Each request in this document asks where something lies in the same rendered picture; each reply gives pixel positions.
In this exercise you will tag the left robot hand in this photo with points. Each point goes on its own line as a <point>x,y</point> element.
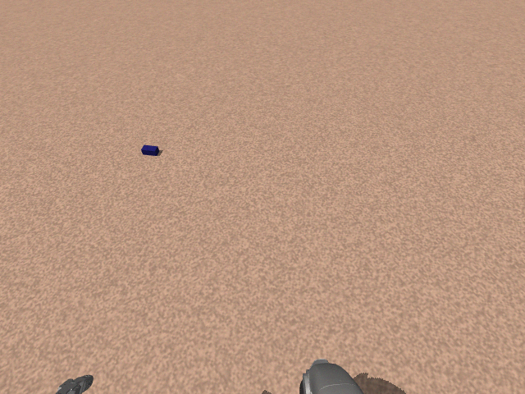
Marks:
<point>76,386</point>

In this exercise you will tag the small box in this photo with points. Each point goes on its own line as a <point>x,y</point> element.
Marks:
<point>150,150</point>

